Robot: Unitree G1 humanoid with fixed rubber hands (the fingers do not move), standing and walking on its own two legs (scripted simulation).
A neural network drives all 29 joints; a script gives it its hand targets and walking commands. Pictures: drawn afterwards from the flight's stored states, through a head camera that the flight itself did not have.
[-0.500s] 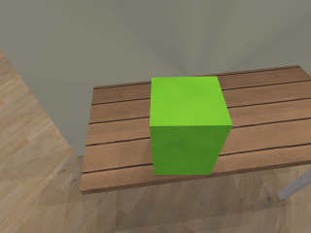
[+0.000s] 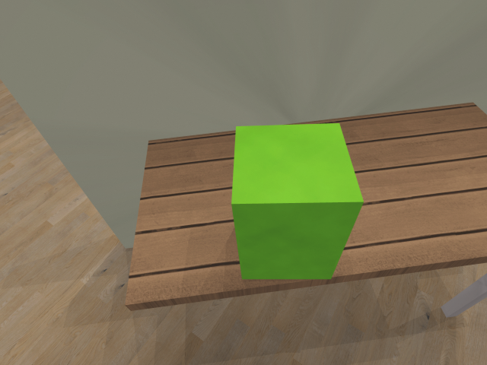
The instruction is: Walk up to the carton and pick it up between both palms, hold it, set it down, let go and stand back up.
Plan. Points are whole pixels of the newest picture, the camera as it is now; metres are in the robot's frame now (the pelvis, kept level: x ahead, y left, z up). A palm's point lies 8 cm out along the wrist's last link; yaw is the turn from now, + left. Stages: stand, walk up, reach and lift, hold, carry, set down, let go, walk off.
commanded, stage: reach and lift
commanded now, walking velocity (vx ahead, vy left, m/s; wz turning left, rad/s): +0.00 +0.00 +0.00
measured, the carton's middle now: (286, 207) +0.41 -0.06 +0.00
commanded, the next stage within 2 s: none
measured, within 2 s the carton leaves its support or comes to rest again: neither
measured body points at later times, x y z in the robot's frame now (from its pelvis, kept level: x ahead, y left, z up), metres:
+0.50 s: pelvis -0.03 -0.07 +0.00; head -0.03 -0.06 +0.45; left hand +0.14 +0.17 -0.09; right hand +0.15 -0.23 -0.09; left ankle -0.03 +0.03 -0.73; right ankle +0.01 -0.17 -0.73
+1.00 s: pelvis -0.01 -0.08 +0.00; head -0.03 -0.07 +0.45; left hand +0.14 +0.18 -0.07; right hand +0.16 -0.24 -0.07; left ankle -0.03 +0.03 -0.73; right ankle +0.01 -0.17 -0.73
